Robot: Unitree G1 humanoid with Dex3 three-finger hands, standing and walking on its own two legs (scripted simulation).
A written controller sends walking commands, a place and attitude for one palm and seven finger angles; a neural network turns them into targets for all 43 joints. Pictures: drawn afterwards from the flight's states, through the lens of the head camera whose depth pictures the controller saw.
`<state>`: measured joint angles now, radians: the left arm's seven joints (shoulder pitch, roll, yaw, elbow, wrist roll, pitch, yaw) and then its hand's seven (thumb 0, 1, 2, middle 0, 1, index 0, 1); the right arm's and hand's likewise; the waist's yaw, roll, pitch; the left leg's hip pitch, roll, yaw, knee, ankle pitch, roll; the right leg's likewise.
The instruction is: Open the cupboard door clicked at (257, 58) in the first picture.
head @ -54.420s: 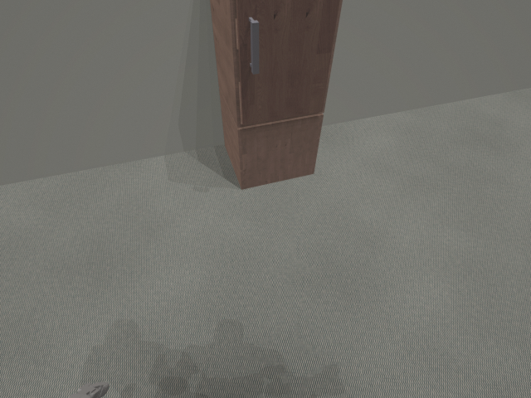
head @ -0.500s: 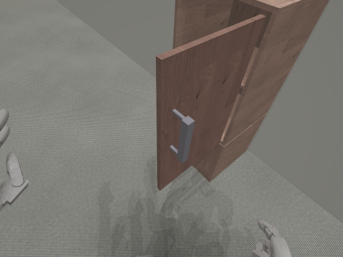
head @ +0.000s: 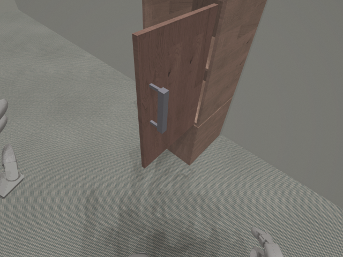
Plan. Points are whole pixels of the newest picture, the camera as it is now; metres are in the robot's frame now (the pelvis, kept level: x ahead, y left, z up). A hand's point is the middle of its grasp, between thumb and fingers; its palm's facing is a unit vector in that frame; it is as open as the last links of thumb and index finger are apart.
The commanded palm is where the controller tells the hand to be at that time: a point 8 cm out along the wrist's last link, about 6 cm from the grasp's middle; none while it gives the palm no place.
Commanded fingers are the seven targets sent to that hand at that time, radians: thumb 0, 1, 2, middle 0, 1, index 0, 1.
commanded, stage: stop stepping back and stand still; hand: left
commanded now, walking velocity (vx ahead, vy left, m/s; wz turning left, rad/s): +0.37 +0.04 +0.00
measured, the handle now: (157, 109) +0.56 +0.10 +0.01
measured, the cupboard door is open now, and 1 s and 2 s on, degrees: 91 91 91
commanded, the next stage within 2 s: let the arm hang, fingers relaxed in 1.58 s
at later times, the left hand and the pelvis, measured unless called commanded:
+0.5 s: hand out of the picture +0.05 +0.29 +0.19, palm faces +0.56 -0.73 -0.39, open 7.4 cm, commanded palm -0.02 +0.31 +0.19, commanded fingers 0.00 0.90 0.90 -0.20 -0.30 -0.20 -0.30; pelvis -0.14 +0.00 +0.01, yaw +4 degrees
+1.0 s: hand out of the picture +0.05 +0.23 +0.16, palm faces +0.47 -0.73 -0.50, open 7.4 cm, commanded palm -0.01 +0.27 +0.19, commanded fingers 0.00 0.90 0.90 -0.20 -0.30 -0.20 -0.30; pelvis -0.13 -0.04 +0.01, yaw +5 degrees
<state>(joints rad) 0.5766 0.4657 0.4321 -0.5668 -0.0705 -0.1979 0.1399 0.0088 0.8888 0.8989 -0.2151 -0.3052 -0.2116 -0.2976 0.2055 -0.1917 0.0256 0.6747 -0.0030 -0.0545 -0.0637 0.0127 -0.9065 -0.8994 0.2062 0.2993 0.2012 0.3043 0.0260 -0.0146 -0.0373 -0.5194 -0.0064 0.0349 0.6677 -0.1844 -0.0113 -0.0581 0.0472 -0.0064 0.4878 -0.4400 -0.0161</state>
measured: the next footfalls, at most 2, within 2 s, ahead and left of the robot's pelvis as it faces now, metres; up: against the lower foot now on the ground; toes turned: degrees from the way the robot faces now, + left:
left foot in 0.02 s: +0.13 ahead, +0.08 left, -0.01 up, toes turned +1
left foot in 0.48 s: -0.12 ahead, +0.13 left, -0.01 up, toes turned +8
